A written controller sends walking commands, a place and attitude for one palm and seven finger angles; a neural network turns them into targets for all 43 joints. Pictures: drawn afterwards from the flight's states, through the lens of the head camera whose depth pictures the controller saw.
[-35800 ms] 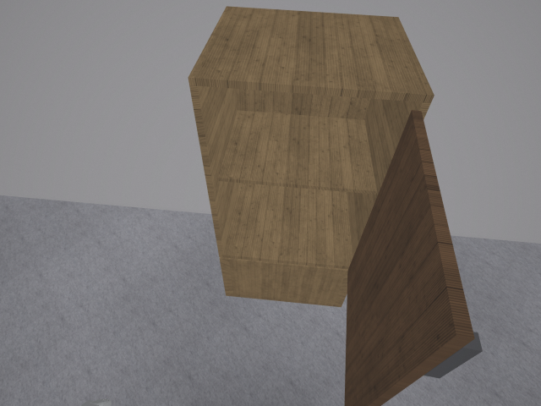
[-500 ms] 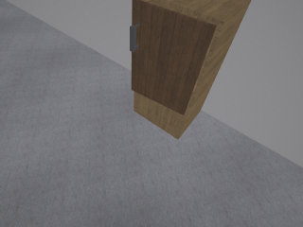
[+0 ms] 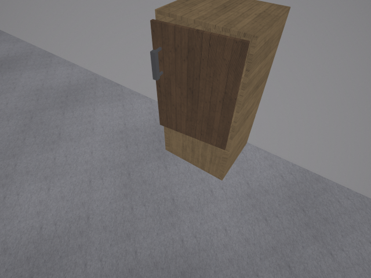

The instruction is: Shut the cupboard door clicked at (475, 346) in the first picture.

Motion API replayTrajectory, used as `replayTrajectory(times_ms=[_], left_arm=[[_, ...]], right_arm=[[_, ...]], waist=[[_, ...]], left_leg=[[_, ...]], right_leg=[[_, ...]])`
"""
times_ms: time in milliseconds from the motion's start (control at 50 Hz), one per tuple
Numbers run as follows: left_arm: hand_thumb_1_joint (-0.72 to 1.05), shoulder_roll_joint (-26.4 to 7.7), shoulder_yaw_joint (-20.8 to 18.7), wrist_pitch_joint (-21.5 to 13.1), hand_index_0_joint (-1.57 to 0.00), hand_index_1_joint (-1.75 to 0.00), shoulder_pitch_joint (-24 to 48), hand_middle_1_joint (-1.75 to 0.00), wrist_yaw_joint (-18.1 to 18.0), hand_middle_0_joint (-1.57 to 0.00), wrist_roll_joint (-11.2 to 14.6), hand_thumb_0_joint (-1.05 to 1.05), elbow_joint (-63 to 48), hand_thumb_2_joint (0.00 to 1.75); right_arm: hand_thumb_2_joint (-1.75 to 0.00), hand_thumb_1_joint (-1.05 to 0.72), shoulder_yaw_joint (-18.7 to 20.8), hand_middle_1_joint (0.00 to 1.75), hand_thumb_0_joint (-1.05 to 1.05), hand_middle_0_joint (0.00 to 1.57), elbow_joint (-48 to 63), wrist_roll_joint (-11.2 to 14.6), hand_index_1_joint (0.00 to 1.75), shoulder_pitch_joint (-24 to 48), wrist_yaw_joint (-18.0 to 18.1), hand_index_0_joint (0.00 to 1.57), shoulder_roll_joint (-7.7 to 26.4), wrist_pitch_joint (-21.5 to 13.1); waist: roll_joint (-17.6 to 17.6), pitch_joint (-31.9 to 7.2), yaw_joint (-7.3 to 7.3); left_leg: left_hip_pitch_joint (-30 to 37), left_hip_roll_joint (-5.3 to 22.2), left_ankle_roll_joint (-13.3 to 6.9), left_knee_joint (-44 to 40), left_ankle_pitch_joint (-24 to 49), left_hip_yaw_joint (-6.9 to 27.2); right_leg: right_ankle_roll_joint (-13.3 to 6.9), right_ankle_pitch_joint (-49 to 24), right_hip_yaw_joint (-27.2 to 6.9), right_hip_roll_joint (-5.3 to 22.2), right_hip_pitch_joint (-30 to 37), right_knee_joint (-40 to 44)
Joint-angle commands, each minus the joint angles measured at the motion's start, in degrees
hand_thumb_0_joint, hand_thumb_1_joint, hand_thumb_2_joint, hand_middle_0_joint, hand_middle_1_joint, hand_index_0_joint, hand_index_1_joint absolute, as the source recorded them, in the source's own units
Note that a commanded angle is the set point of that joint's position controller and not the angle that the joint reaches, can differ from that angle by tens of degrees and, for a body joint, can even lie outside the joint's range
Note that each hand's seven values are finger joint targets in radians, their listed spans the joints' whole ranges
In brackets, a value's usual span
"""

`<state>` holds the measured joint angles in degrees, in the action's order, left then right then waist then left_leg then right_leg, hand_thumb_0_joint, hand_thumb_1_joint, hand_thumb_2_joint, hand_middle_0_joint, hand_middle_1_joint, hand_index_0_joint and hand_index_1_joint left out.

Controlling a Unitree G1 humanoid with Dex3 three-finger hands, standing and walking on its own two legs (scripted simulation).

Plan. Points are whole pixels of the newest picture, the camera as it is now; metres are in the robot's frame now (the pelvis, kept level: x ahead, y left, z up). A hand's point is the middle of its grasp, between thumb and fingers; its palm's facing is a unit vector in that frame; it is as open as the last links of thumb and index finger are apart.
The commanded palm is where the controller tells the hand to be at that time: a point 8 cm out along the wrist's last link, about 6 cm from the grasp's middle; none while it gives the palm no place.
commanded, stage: let the arm hang, fingers relaxed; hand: left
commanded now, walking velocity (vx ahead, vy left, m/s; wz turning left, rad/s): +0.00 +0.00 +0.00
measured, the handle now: (157, 63) +0.98 +0.17 -0.03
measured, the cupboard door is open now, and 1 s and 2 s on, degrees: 6 6 6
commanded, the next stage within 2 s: look to check the result in 0.16 s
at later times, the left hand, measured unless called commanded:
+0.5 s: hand out of the picture -0.01 +0.17 -0.18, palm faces +0.03 -0.98 -0.19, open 7.3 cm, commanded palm none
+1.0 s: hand out of the picture +0.02 +0.16 -0.18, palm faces +0.07 -0.98 -0.20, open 7.3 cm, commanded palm none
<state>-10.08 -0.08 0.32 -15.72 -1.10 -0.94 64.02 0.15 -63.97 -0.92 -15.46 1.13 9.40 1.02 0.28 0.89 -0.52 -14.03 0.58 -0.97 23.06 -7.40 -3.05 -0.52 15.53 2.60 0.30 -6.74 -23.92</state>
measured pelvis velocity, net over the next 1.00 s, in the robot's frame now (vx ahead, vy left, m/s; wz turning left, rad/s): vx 0.02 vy -0.01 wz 0.05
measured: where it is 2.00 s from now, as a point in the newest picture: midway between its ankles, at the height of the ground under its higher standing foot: outside the picture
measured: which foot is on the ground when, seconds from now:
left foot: down 0.00-1.00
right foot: down 0.00-1.00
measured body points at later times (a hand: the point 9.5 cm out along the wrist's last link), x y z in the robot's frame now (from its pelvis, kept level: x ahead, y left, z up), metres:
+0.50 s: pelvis +0.02 -0.01 +0.00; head +0.03 -0.01 +0.45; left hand -0.01 +0.22 -0.16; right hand +0.02 -0.23 -0.16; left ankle +0.06 +0.11 -0.74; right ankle -0.03 -0.11 -0.74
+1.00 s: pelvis +0.02 -0.01 +0.00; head +0.04 -0.01 +0.45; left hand +0.02 +0.22 -0.16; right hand +0.04 -0.25 -0.16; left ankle +0.06 +0.11 -0.74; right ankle -0.03 -0.11 -0.74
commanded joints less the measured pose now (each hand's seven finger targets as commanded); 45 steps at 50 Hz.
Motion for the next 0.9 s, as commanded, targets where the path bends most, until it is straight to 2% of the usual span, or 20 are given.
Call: replayTrajectory(times_ms=[0, 40, 80, 200, 360, 460, 520, 640, 680, 820, 860, 880], left_arm=[[0.90, -6.4, -1.5, -0.8, -0.20, -0.30, -4.8, -0.30, -0.5, -0.20, 0.3, 0.00, -0.5, 0.90], [0.90, -6.1, -1.5, -0.8, -0.20, -0.30, -4.7, -0.30, -0.6, -0.20, 0.3, 0.00, -0.4, 0.90], [0.90, -6.4, -1.6, -0.9, -0.20, -0.30, -4.8, -0.30, -0.6, -0.20, 0.3, 0.00, -0.5, 0.90], [0.90, -5.2, -1.5, -0.9, -0.20, -0.30, -5.0, -0.30, -0.6, -0.20, 0.4, 0.00, 0.2, 0.90], [0.90, -4.8, -1.3, -1.0, -0.20, -0.30, -5.6, -0.30, -0.7, -0.20, 0.4, 0.00, 0.7, 0.90], [0.90, -5.1, -1.3, -1.0, -0.20, -0.30, -5.8, -0.30, -0.8, -0.20, 0.4, 0.00, 1.0, 0.90], [0.90, -5.3, -1.4, -1.1, -0.20, -0.30, -5.9, -0.30, -0.8, -0.20, 0.4, 0.00, 1.0, 0.90], [0.90, -5.7, -1.4, -1.1, -0.20, -0.30, -5.7, -0.30, -0.8, -0.20, 0.3, 0.00, 1.1, 0.90], [0.90, -6.4, -1.5, -1.3, -0.20, -0.30, -5.8, -0.30, -0.8, -0.20, 0.3, 0.00, 0.9, 0.90], [0.90, -6.6, -1.5, -1.2, -0.20, -0.30, -4.9, -0.30, -0.7, -0.20, 0.4, 0.00, 0.9, 0.90], [0.90, -5.2, -1.6, -0.6, -0.20, -0.30, -5.4, -0.30, -0.9, -0.20, 0.5, 0.00, 0.6, 0.90], [0.90, -5.6, -1.9, -0.4, -0.20, -0.30, -5.8, -0.30, -1.0, -0.20, 0.4, 0.00, 0.3, 0.90]], right_arm=[[-0.90, -0.90, 1.0, 0.30, 0.00, 0.20, 1.3, 0.0, 0.30, -2.2, 0.8, 0.20, 6.6, -1.3], [-0.90, -0.90, 0.9, 0.30, 0.00, 0.20, 1.2, 0.0, 0.30, -2.4, 0.8, 0.20, 6.3, -1.4], [-0.90, -0.90, 1.0, 0.30, 0.00, 0.20, 1.2, 0.2, 0.30, -2.3, 0.9, 0.20, 6.4, -1.4], [-0.90, -0.90, 0.8, 0.30, 0.00, 0.20, 0.8, 0.1, 0.30, -2.6, 1.1, 0.20, 5.8, -1.3], [-0.90, -0.90, 0.9, 0.30, 0.00, 0.20, 0.6, 0.2, 0.30, -2.6, 1.3, 0.20, 6.1, -1.2], [-0.90, -0.90, 0.9, 0.30, 0.00, 0.20, 0.6, 0.3, 0.30, -2.2, 1.3, 0.20, 6.4, -1.2], [-0.90, -0.90, 1.0, 0.30, 0.00, 0.20, 0.6, 0.2, 0.30, -1.9, 1.3, 0.20, 6.6, -1.3], [-0.90, -0.90, 0.9, 0.30, 0.00, 0.20, 0.6, 0.2, 0.30, -1.1, 1.3, 0.20, 7.1, -1.3], [-0.90, -0.90, 1.0, 0.30, 0.00, 0.20, 0.8, 0.4, 0.30, -1.0, 1.3, 0.20, 7.6, -1.3], [-0.90, -0.90, 0.8, 0.30, 0.00, 0.20, 0.6, 0.2, 0.30, -0.3, 1.3, 0.20, 7.5, -1.3], [-0.90, -0.90, 0.6, 0.30, 0.00, 0.20, 0.9, 0.2, 0.30, -1.1, 1.1, 0.20, 5.6, -0.9], [-0.90, -0.90, 0.7, 0.30, 0.00, 0.20, 1.3, 0.3, 0.30, -1.3, 1.0, 0.20, 6.0, -0.6]], waist=[[0.4, 3.3, 0.54], [1.1, 2.4, 0.46], [0.4, 2.8, 0.59], [1.6, 3.8, 0.33], [0.1, 3.6, 0.18], [-0.6, 3.8, 0.20], [-0.1, 2.7, 0.17], [-0.2, 4.3, 0.29], [-1.0, 3.2, 0.35], [0.3, 4.1, 0.32], [0.0, 4.3, 0.38], [-0.4, 4.4, 0.52]], left_leg=[[2.9, 5.0, -0.9, -4.3, 0.6, 6.6], [3.5, 5.0, -0.8, -4.1, 1.8, 6.5], [3.8, 5.0, -0.8, -3.9, 2.7, 6.4], [3.8, 4.9, -0.6, -3.6, 2.5, 6.1], [5.1, 5.1, -0.7, -3.2, 3.6, 6.1], [5.4, 5.2, -0.8, -3.1, 4.2, 6.0], [6.2, 5.2, -0.9, -2.9, 5.1, 6.1], [5.9, 5.3, -0.9, -3.3, 5.0, 6.0], [6.6, 5.3, -1.0, -3.0, 6.0, 6.1], [6.1, 5.3, -0.7, -3.2, 5.7, 5.9], [4.1, 4.7, -0.3, -1.7, 6.7, 5.9], [3.2, 4.5, -0.3, -0.5, 7.0, 5.9]], right_leg=[[-1.9, -2.0, -5.3, 5.4, -5.3, 6.5], [-1.9, -3.0, -5.4, 5.3, -4.4, 6.5], [-1.9, -3.7, -5.2, 5.3, -4.5, 6.8], [-2.0, -3.8, -5.3, 5.4, -4.4, 7.6], [-2.0, -5.0, -5.2, 5.3, -4.2, 7.9], [-1.8, -5.6, -5.0, 5.4, -3.9, 7.9], [-1.9, -6.6, -5.0, 5.5, -3.3, 7.8], [-1.9, -6.8, -5.1, 5.5, -3.5, 8.2], [-1.9, -8.1, -5.0, 5.5, -2.8, 8.2], [-1.9, -8.7, -5.1, 5.8, -2.5, 8.6], [-1.5, -9.2, -3.7, 6.3, -1.7, 6.5], [-1.6, -9.3, -3.2, 6.6, -1.8, 5.4]])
